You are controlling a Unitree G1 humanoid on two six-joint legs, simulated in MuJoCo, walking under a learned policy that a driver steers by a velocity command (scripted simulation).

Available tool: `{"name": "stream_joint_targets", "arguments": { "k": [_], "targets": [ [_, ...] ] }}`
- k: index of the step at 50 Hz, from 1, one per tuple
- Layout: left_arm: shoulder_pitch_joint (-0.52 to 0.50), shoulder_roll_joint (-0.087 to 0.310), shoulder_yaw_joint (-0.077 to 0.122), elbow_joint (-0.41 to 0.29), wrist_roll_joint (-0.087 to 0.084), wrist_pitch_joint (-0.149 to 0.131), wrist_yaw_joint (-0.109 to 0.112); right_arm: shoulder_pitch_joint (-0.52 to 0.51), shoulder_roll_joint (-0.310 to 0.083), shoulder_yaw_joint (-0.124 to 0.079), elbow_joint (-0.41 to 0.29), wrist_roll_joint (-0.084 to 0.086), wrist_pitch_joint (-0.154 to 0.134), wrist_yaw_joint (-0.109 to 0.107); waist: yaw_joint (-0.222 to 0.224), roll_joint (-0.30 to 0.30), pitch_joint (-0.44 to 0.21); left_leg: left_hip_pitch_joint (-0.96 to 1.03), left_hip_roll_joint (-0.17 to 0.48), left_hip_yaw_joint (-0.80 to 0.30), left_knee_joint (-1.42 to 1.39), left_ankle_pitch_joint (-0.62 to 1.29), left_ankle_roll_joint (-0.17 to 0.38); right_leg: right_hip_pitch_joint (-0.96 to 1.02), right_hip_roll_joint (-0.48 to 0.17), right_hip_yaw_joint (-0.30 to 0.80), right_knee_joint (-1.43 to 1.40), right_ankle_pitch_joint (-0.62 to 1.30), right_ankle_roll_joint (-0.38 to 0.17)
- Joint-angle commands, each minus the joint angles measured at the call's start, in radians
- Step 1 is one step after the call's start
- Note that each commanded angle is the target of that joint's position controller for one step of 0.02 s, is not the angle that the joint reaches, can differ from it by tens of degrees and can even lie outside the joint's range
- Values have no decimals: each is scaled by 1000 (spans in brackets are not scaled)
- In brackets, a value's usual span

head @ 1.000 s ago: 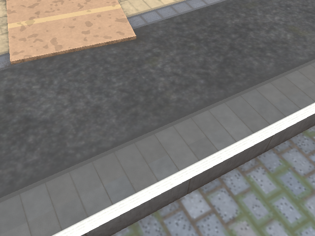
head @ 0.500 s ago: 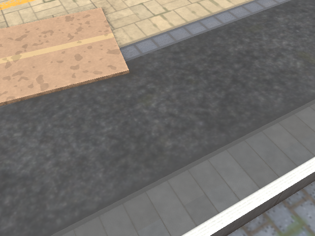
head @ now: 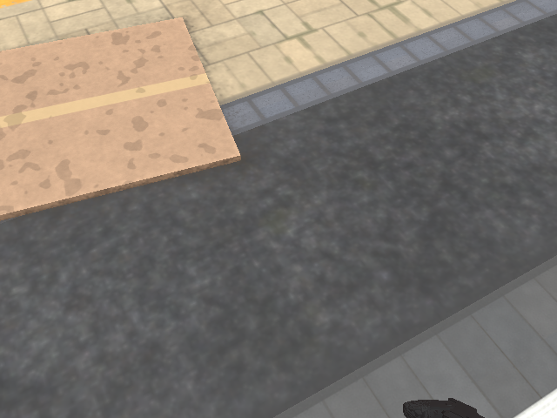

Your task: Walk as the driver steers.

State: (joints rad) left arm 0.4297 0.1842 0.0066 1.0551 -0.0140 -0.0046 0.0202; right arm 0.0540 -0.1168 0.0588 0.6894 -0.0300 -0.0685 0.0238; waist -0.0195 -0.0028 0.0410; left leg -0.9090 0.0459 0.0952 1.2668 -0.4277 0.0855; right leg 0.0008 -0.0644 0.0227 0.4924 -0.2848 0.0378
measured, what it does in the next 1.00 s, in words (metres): steps on the spot: right foot 0.15 m lower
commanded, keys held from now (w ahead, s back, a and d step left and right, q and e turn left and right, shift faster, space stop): no key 0.66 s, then w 0.06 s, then no key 0.28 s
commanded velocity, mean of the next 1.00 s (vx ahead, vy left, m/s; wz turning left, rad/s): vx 0.04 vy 0.00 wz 0.00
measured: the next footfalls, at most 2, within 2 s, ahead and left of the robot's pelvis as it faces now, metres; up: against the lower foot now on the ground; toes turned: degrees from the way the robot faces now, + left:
right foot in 0.86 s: -0.02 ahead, -0.14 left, -0.15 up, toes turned -8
left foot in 1.14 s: +0.02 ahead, +0.10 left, +0.00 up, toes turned +6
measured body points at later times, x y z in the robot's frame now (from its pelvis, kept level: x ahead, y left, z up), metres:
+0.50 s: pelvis +0.05 +0.04 +0.12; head +0.05 +0.06 +0.57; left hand +0.07 +0.30 -0.03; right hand +0.12 -0.21 +0.00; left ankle +0.14 +0.10 -0.61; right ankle +0.02 -0.13 -0.49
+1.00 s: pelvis +0.00 -0.05 -0.02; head -0.01 -0.08 +0.43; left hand -0.07 +0.14 -0.17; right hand +0.07 -0.26 -0.18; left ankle +0.04 +0.08 -0.54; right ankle -0.06 -0.13 -0.76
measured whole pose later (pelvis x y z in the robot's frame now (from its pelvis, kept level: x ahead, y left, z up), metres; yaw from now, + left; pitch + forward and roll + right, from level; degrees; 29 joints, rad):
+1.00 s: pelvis +0.00 -0.05 -0.02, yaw -1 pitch +0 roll -1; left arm 0.46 0.05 -0.03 1.07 0.05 0.06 0.00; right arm 0.20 -0.15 -0.03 0.94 0.04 0.06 -0.06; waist 0.00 0.09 -0.02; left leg -0.92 0.03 -0.04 1.80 -0.55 -0.02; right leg -0.13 0.03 -0.11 0.50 -0.36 -0.06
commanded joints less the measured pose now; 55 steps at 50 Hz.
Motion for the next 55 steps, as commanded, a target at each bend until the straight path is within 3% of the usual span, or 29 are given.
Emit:
{"name": "stream_joint_targets", "arguments": {
  "k": [1, 2, 3, 4, 5, 6, 8, 10, 12, 20, 27, 29, 32, 34, 36, 39, 41, 42, 43, 44, 45, 46, 47, 48, 49, 50, 51, 52, 55],
  "targets": [
    [210, 55, 27, -1, -10, -38, -41, 304, -307, -110, 38, -41, 16, -13, -48, 234, -531, 760, 348, -903, -817, 686, 304, -308, 229, 280, 917, -214, 24],
    [73, 29, 23, -57, -12, -13, -40, 168, -258, -100, 22, 0, 14, -5, -28, 146, -363, 599, 318, -789, -818, 398, 243, -419, 194, 208, 996, -219, 10],
    [-8, 18, 22, -94, -3, 19, -20, 95, -164, -77, 50, 27, 10, -2, -1, 74, -169, 433, 270, -632, -804, 176, 159, -500, 135, 139, 950, -215, -18],
    [-48, 50, 33, -121, 5, 43, 3, 51, -113, -71, 73, 35, 4, -7, 19, 30, -71, 310, 213, -480, -794, 30, 93, -510, 82, 100, 904, -164, -39],
    [-57, 75, 42, -140, 0, 50, 14, 38, -99, -76, 99, 24, -2, -12, 37, 39, -48, 262, 158, -380, -800, -45, 64, -486, 64, 90, 874, -89, -59],
    [-52, 87, 48, -147, 0, 46, 19, 55, -97, -80, 122, 15, -11, -20, 44, 61, -45, 274, 144, -336, -829, -6, 67, -483, 65, 92, 859, -15, -75],
    [-11, 78, 51, -137, -4, 33, 32, 126, -110, -85, 163, 5, -22, -32, 45, 101, -59, 339, 173, -338, -886, 110, 124, -513, 94, 102, 959, 22, -92],
    [-22, 91, 57, -150, -3, 25, 37, 134, -128, -91, 168, 12, -25, -43, 53, 76, -71, 392, 165, -292, -934, 110, 131, -553, 102, 139, 922, 74, -97],
    [-39, 126, 69, -165, 15, 28, 39, 143, -153, -96, 166, 22, -26, -58, 52, 87, -78, 476, 176, -282, -992, 91, 137, -602, 104, 142, 909, 85, -82],
    [-51, 127, 70, -171, 19, 41, 47, 196, -180, -96, 158, 23, 5, -97, 34, 77, -83, 620, 208, -284, -1047, 23, 164, -694, 90, 123, 890, 86, -4],
    [-3, 116, 62, -149, 14, 49, 60, 224, -177, -95, 152, 24, 24, -107, 13, 82, -80, 652, 248, -335, -1028, 0, 206, -692, 52, 102, 911, 15, 37],
    [0, 104, 58, -150, 15, 43, 57, 215, -173, -96, 148, 26, 24, -107, 14, 66, -88, 628, 229, -297, -1002, 47, 204, -629, 27, 89, 799, 53, 47],
    [30, 81, 48, -146, 13, 44, 53, 191, -173, -98, 142, 26, 30, -106, 17, 101, -100, 586, 230, -314, -958, 11, 209, -557, -7, 70, 675, 59, 53],
    [67, 63, 36, -142, 8, 40, 42, 152, -189, -106, 137, 29, 37, -103, 34, 105, -116, 508, 212, -295, -915, -54, 187, -448, -34, 45, 466, 106, 32],
    [129, 49, 30, -111, 6, 40, 21, 124, -207, -117, 135, 43, 51, -94, 42, 116, -134, 399, 181, -254, -852, -178, 156, -297, -19, -28, 262, 142, -19],
    [163, -19, 9, -46, 23, 59, -14, 75, -151, -105, 125, 66, 89, -91, 29, 55, -43, 232, 141, -189, -660, -179, 100, -133, 7, -134, -126, 398, -75],
    [139, -43, -7, -17, 29, 71, -39, 100, -115, -95, 121, 59, 115, -93, -20, -2, 17, 164, 108, -154, -445, -126, 52, -79, 20, -165, -333, 480, -94],
    [128, -67, -21, -9, 31, 67, -46, 136, -76, -86, 135, 50, 125, -86, -43, -47, 0, 150, 72, -123, -262, -126, 32, -49, 2, -145, -360, 538, -83],
    [117, -85, -38, -5, 46, 57, -47, 158, -5, -72, 163, 53, 131, -71, -46, -118, -32, 101, 14, -65, 49, -117, 3, -35, -54, -72, -323, 568, -60],
    [68, -20, -37, -33, 72, 48, -39, 165, 62, -66, 186, 66, 123, -59, -45, -202, -81, -81, -45, -72, 481, -258, -29, -5, -125, 3, -95, 1060, -8],
    [80, 107, -4, -49, 75, 42, -46, 272, 65, -57, 212, 74, 98, -46, -71, -232, -87, -102, -83, -125, 629, -272, -45, -76, -209, -39, 10, 1388, -15],
    [113, 177, 24, -35, 52, 46, -48, 311, 13, -66, 219, 54, 87, -46, -71, -219, -127, -101, -36, -134, 649, -230, -63, -73, -253, -3, -4, 1172, -97],
    [131, 188, 30, -14, 53, 54, -44, 208, -27, -68, 173, 49, 81, -56, -44, -200, -82, -157, 15, -140, 637, -203, -87, -98, -341, 131, -113, 748, -233],
    [67, 131, 19, -26, 76, 56, -24, 13, -55, -72, 127, 72, 99, -84, 15, -174, 17, -258, 41, -177, 636, -124, -103, -145, -403, 308, -262, 252, -272],
    [-40, 25, -16, -77, 73, 51, 5, -87, -85, -83, 119, 89, 118, -107, 21, -102, 131, -320, 39, -248, 667, -120, -143, -161, -388, 330, -304, 62, -298],
    [-66, -10, -25, -81, 62, 49, 30, -70, -87, -86, 135, 82, 128, -116, 16, -122, 179, -323, 19, -241, 600, -101, -153, -145, -320, 256, -305, 16, -253],
    [-25, -25, -28, -76, 55, 45, 48, -22, -46, -80, 155, 59, 126, -117, 20, -132, 161, -276, 29, -233, 511, -87, -157, -114, -263, 195, -282, 55, -219],
    [52, -39, -29, -46, 60, 42, 62, 17, -28, -82, 171, 52, 117, -109, 34, -95, 121, -236, 19, -248, 539, -36, -160, -72, -251, 177, -255, 160, -223],
    [96, -48, -28, -29, 55, 41, 76, 54, 16, -65, 192, 59, 99, -76, 18, -64, 63, -128, 46, -212, 406, -50, -151, -21, -223, 106, -208, 469, -224]
  ]
}}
